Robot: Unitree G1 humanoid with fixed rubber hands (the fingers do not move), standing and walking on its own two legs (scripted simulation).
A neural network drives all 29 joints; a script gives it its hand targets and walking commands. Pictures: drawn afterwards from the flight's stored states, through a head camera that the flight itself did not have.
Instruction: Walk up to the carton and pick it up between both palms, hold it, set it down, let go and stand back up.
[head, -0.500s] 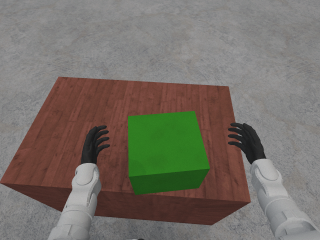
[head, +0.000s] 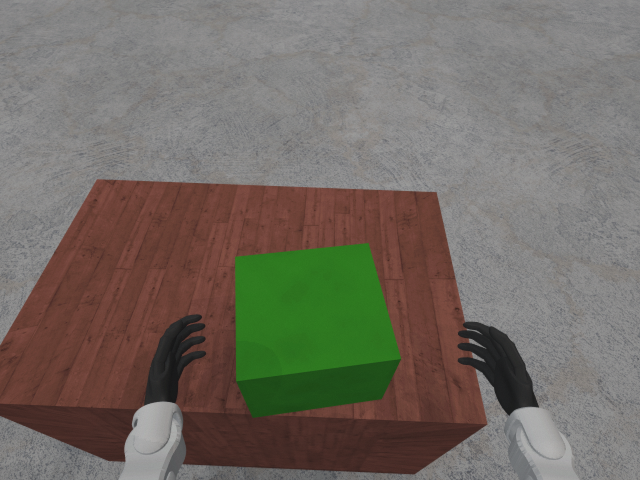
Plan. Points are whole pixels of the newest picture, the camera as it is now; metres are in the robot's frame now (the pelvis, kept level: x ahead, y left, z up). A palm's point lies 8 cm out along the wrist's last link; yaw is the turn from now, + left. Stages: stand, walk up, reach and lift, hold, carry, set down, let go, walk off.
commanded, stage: set down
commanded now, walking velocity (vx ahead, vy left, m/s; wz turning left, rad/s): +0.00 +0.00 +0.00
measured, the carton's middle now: (310, 330) +0.35 +0.05 -0.11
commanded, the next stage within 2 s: none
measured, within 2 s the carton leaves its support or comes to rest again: neither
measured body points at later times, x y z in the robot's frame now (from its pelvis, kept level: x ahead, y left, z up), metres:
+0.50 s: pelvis +0.00 +0.02 +0.00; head +0.00 +0.03 +0.45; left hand +0.18 +0.22 -0.04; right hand +0.20 -0.22 -0.04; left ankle +0.00 +0.14 -0.74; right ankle -0.04 -0.07 -0.74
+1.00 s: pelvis +0.01 +0.01 +0.01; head +0.03 +0.00 +0.45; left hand +0.16 +0.25 -0.06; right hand +0.19 -0.21 -0.06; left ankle +0.00 +0.14 -0.74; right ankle -0.04 -0.07 -0.74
